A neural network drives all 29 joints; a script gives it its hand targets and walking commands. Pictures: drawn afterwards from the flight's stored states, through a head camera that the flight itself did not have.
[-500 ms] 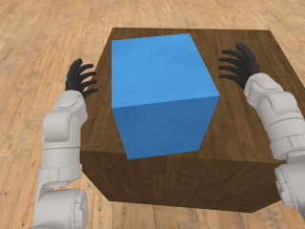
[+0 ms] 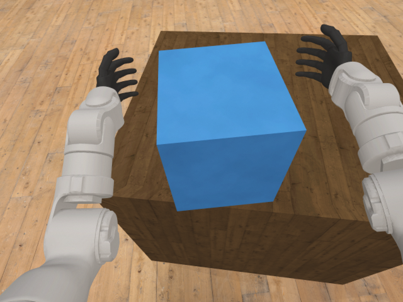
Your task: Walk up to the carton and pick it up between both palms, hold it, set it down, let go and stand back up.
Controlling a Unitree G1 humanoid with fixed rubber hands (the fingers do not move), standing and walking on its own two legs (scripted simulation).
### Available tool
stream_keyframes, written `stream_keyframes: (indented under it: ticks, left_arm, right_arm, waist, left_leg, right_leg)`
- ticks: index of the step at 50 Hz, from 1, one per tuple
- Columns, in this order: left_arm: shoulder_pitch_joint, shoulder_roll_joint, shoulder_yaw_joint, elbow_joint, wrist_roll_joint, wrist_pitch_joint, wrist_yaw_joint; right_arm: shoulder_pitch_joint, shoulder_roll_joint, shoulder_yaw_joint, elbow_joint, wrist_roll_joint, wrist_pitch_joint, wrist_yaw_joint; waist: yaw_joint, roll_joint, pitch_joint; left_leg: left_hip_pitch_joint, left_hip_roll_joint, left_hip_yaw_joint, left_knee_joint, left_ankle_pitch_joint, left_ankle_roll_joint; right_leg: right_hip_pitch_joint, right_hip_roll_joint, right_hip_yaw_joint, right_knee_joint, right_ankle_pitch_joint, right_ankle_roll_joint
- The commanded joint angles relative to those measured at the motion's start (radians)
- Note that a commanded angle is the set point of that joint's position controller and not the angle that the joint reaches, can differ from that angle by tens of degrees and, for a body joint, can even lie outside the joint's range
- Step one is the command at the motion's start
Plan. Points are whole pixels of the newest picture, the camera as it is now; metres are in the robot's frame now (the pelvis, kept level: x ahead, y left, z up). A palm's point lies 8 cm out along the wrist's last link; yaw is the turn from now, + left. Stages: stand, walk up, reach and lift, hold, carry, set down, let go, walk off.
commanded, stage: reach and lift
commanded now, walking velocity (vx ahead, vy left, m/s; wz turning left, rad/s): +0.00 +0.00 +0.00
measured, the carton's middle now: (219, 130) +0.45 +0.04 +0.07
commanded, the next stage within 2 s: none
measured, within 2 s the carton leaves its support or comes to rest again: neither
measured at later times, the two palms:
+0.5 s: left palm (131, 137) +0.40 +0.22 +0.08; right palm (301, 116) +0.47 -0.13 +0.10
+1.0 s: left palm (143, 132) +0.41 +0.19 +0.09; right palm (297, 115) +0.46 -0.12 +0.11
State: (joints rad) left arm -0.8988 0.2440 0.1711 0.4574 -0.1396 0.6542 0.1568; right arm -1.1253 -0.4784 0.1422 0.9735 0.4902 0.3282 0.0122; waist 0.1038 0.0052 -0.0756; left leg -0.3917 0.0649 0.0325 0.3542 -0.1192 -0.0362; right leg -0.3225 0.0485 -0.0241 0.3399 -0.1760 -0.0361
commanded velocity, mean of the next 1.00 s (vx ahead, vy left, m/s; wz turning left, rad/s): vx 0.00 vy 0.00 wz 0.00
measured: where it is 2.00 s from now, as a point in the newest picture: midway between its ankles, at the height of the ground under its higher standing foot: outside the picture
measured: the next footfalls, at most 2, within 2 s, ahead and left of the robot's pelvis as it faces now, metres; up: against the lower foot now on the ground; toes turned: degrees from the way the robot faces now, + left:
none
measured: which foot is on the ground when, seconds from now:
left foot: down 0.00-1.00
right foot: down 0.00-1.00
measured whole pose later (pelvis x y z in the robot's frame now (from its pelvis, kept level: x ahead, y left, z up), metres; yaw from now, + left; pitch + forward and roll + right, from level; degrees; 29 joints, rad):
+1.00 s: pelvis -0.01 +0.00 -0.01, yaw +0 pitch +15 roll -1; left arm -0.84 0.03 0.23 0.86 0.03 0.08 0.21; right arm -1.01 -0.23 -0.07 1.18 0.20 -0.02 -0.02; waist 0.11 -0.01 -0.16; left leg -0.56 0.07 0.03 0.40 -0.11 -0.04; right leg -0.48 0.05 -0.03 0.37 -0.16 -0.04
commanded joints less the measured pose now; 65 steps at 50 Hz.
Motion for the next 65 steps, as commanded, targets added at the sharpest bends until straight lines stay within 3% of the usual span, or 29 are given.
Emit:
stream_keyframes:
  ticks: [1,13,24,36,43,44,45,49,52,53,55,57,61,65]
  left_arm:
    - [-0.36,0.104,0.025,-0.111,0.039,-0.108,-0.019]
    - [-0.358,0.025,0.011,-0.167,0.072,-0.374,0.006]
    - [-0.367,-0.032,0.033,0.132,0.121,-0.58,0.009]
    - [-0.417,-0.071,0.012,0.205,0.122,-0.592,0.039]
    - [-0.441,-0.122,0.029,0.218,0.147,-0.623,0.042]
    - [-0.455,-0.126,-0.017,0.198,0.125,-0.625,0.033]
    - [-0.459,-0.141,-0.004,0.195,0.131,-0.628,0.033]
    - [-0.46,-0.208,0.043,0.186,0.204,-0.62,0.031]
    - [-0.47,-0.299,0.088,0.17,0.263,-0.625,-0.003]
    - [-0.473,-0.357,0.101,0.167,0.299,-0.632,-0.026]
    - [-0.49,-0.608,0.087,0.193,0.396,-0.63,-0.104]
    - [-0.42,-0.725,0.067,0.22,0.449,-0.626,-0.157]
    - [-0.364,-0.726,0.09,0.23,0.474,-0.617,-0.171]
    - [-0.341,-0.733,0.079,0.222,0.474,-0.598,-0.173]
  right_arm:
    - [-0.378,-0.141,-0.063,-0.104,-0.032,-0.085,0.002]
    - [-0.365,-0.07,-0.179,-0.221,-0.19,-0.296,-0.004]
    - [-0.363,-0.01,-0.187,-0.029,-0.259,-0.401,-0.007]
    - [-0.389,0.006,-0.137,0.079,-0.198,-0.394,-0.009]
    - [-0.4,0.076,-0.155,0.066,-0.229,-0.389,-0.013]
    - [-0.344,0.076,-0.206,0.036,-0.251,-0.401,-0.029]
    - [-0.36,0.089,-0.213,0.023,-0.272,-0.402,-0.034]
    - [-0.352,0.168,-0.248,0.011,-0.329,-0.389,-0.039]
    - [-0.351,0.281,-0.296,-0.02,-0.411,-0.399,-0.021]
    - [-0.349,0.36,-0.318,-0.032,-0.462,-0.408,-0.002]
    - [-0.355,0.687,-0.356,-0.044,-0.637,-0.432,0.071]
    - [-0.296,0.828,-0.392,-0.048,-0.731,-0.458,0.132]
    - [-0.241,0.86,-0.416,-0.017,-0.792,-0.477,0.152]
    - [-0.205,0.886,-0.419,0.013,-0.801,-0.475,0.154]
  waist:
    - [-0.002,-0.05,-0.591]
    - [0.009,-0.03,-0.793]
    - [0.023,-0.087,-0.817]
    - [0.035,-0.058,-0.756]
    - [0.039,-0.063,-0.745]
    - [-0.025,-0.04,-0.818]
    - [-0.003,-0.039,-0.821]
    - [-0.002,-0.037,-0.745]
    - [-0.003,-0.05,-0.713]
    - [-0.002,-0.049,-0.704]
    - [0.002,-0.044,-0.696]
    - [0.0,-0.036,-0.708]
    - [-0.008,-0.078,-0.541]
    - [-0.006,-0.076,-0.432]
  left_leg:
    - [0.291,-0.061,-0.009,0.03,0.334,0.005]
    - [0.321,-0.055,0.012,0.073,0.374,-0.007]
    - [0.161,-0.049,0.037,0.07,0.301,-0.001]
    - [0.188,-0.04,0.035,0.088,0.3,-0.01]
    - [0.156,-0.043,0.038,0.078,0.27,-0.002]
    - [0.214,-0.047,0.029,0.092,0.292,-0.009]
    - [0.221,-0.048,0.029,0.101,0.311,-0.014]
    - [0.25,-0.048,0.029,0.081,0.31,-0.01]
    - [0.279,-0.051,0.04,0.054,0.322,-0.004]
    - [0.299,-0.054,0.046,0.045,0.33,-0.002]
    - [0.329,-0.054,0.065,0.021,0.325,-0.005]
    - [0.346,-0.053,0.075,0.005,0.325,-0.005]
    - [0.284,-0.057,0.095,-0.045,0.252,0.021]
    - [0.283,-0.054,0.103,-0.066,0.228,0.031]
  right_leg:
    - [0.262,0.006,0.029,0.028,0.56,0.097]
    - [0.166,0.012,0.0,0.034,0.524,0.089]
    - [0.194,0.0,0.016,0.07,0.499,0.093]
    - [0.11,0.008,0.009,0.051,0.401,0.076]
    - [0.119,-0.002,0.017,0.05,0.378,0.078]
    - [0.114,0.0,0.013,0.044,0.404,0.087]
    - [0.091,0.001,0.008,0.04,0.407,0.085]
    - [0.099,0.0,0.006,0.03,0.391,0.088]
    - [0.139,-0.013,-0.002,0.018,0.414,0.096]
    - [0.153,-0.018,-0.01,0.011,0.422,0.098]
    - [0.173,-0.023,-0.03,-0.004,0.442,0.09]
    - [0.235,-0.024,-0.033,-0.002,0.502,0.073]
    - [0.341,-0.037,-0.027,0.01,0.53,0.098]
    - [0.338,-0.037,-0.025,0.001,0.478,0.101]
